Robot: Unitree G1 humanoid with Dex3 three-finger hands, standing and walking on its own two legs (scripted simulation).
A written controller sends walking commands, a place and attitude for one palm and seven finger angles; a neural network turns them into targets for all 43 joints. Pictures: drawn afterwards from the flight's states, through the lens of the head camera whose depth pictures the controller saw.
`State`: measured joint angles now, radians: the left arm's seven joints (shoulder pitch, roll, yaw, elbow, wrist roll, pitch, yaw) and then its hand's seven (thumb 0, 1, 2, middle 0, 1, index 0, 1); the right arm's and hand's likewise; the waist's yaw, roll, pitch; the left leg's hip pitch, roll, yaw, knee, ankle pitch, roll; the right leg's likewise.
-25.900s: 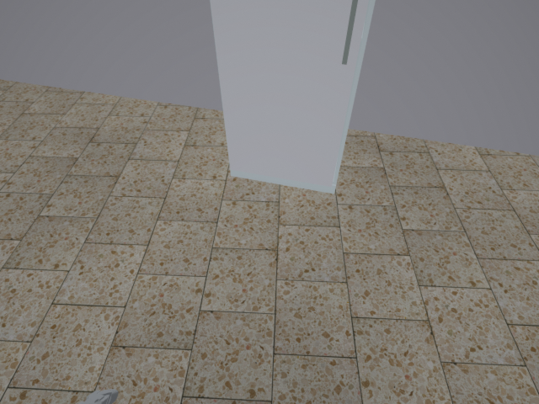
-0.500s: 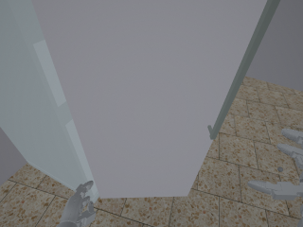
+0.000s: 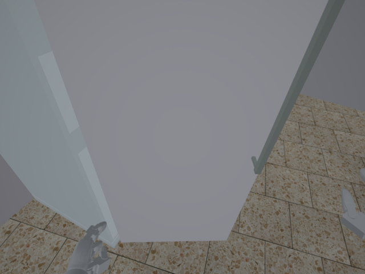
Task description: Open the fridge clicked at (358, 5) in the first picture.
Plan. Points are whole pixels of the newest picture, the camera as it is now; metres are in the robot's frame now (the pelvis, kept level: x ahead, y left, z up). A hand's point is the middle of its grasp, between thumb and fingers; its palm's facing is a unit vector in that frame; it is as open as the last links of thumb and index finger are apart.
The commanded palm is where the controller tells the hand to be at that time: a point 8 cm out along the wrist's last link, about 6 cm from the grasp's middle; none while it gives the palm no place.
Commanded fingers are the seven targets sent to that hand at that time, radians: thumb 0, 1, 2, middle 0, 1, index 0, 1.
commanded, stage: draw the hand back to the body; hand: right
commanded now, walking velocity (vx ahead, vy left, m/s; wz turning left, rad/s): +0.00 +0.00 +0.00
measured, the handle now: (284, 100) +0.43 -0.23 +0.20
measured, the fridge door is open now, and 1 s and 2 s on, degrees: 61 61 61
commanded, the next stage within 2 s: step back with the hand held close in 0.36 s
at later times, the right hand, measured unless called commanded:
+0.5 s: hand (354, 210) +0.19 -0.28 +0.15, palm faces +0.48 +0.80 -0.36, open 7.4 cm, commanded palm +0.14 -0.30 +0.17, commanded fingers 0.00 -0.90 -0.90 0.20 0.30 0.20 0.30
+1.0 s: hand out of the picture +0.14 -0.30 +0.16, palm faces +0.44 +0.78 -0.46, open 7.4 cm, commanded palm +0.08 -0.32 +0.17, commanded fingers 0.00 -0.90 -0.90 0.20 0.30 0.20 0.30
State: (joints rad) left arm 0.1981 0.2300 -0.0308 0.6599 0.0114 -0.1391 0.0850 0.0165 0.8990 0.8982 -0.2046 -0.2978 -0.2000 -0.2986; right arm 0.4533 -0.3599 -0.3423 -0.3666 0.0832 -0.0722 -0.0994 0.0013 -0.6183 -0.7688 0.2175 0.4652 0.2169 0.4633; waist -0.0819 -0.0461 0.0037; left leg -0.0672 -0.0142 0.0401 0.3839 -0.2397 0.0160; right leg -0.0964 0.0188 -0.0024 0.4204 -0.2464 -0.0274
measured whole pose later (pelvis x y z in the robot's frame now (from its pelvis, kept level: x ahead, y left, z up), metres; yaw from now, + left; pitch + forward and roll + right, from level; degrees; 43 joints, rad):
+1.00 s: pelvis -0.06 -0.03 -0.01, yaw +0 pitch +0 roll +1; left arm 0.20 0.23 0.00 0.55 -0.01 -0.02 0.09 0.02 0.90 0.90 -0.20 -0.30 -0.20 -0.30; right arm 0.52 -0.42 -0.43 -0.47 0.05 -0.18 -0.13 0.01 -0.89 -0.90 0.21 0.31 0.21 0.30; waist -0.03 0.00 0.01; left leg -0.28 0.01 0.03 0.46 -0.17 -0.02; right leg -0.32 0.04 -0.02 0.51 -0.19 -0.07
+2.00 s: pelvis -0.21 -0.03 -0.01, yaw -2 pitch +2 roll +1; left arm 0.18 0.17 0.01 0.61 0.02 -0.12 0.07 0.02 0.90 0.90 -0.20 -0.30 -0.20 -0.30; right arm 0.50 -0.44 -0.45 -0.51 0.06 -0.21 -0.14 0.01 -0.89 -0.90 0.21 0.30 0.21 0.30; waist -0.01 0.08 0.04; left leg -0.46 -0.06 -0.05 0.78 -0.39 -0.02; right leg -0.35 0.00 -0.01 0.56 -0.24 -0.03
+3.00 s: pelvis -0.27 -0.02 -0.02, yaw -1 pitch +0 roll -2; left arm 0.17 0.25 -0.01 0.81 0.04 -0.02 0.01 0.01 0.90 0.90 -0.21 -0.30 -0.20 -0.30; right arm 0.26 -0.22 -0.03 0.63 -0.03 0.06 0.00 0.01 -0.91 -0.90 0.20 0.30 0.19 0.30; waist 0.03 0.05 0.05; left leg -0.34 -0.01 -0.04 0.69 -0.33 0.02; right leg -0.36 0.06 -0.02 0.63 -0.28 -0.04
